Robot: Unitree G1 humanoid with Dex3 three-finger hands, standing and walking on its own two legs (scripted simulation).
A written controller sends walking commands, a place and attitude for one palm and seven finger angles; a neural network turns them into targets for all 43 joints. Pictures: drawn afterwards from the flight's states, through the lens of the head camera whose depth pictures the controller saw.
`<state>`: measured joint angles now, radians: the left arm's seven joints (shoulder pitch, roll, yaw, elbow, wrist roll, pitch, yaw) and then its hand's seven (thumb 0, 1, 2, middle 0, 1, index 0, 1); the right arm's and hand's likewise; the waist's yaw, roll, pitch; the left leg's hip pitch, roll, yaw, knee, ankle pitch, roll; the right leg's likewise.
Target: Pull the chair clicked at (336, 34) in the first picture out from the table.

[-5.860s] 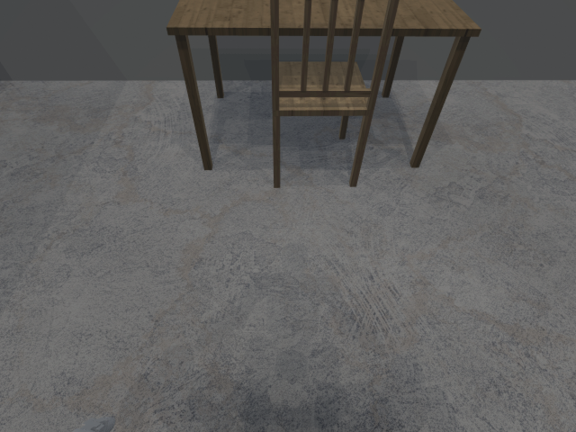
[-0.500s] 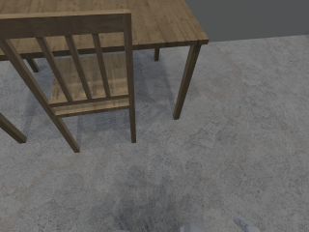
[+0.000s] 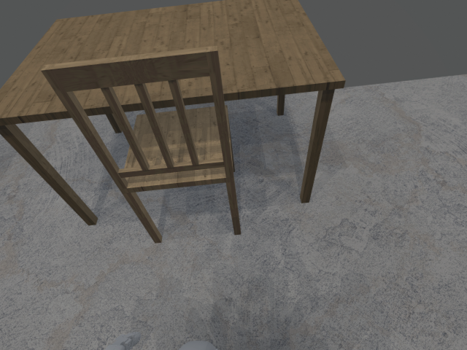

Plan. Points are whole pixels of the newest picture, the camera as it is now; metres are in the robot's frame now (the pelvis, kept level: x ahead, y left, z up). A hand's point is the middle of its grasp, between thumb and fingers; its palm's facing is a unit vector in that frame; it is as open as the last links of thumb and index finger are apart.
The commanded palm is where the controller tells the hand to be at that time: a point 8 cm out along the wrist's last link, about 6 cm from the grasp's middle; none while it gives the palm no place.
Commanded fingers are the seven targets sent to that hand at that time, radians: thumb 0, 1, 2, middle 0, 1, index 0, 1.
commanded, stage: take the last steps up to it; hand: left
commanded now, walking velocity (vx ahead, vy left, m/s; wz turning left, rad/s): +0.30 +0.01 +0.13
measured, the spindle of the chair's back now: (157, 129) +0.71 +0.26 -0.08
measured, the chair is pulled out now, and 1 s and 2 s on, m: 0.00 0.00 0.00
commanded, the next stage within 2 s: come to a stop and stand still in 0.94 s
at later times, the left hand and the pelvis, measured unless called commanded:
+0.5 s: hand out of the picture -0.01 +0.23 -0.17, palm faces +0.11 -0.98 -0.15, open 7.4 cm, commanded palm none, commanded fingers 0.00 0.90 0.90 -0.20 -0.30 -0.20 -0.30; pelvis +0.06 +0.05 +0.01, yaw +3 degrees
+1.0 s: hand (163, 282) +0.29 +0.19 -0.17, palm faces +0.05 -0.98 -0.21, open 7.3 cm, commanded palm none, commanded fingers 0.00 0.90 0.90 -0.20 -0.30 -0.20 -0.30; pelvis +0.23 +0.00 +0.00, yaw +2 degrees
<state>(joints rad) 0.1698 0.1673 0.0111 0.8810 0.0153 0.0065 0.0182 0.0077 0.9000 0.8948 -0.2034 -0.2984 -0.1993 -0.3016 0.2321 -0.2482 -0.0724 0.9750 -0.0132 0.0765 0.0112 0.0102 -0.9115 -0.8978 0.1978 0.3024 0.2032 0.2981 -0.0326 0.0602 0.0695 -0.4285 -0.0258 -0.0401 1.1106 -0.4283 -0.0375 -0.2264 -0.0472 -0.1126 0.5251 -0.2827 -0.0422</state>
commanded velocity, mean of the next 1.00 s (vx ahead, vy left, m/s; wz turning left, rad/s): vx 0.26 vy -0.02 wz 0.02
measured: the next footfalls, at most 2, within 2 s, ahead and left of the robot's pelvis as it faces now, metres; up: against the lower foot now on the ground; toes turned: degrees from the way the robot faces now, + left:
left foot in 0.32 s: +0.03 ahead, +0.15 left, +0.00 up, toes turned +8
right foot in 0.76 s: +0.30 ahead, -0.09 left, +0.00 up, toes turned -7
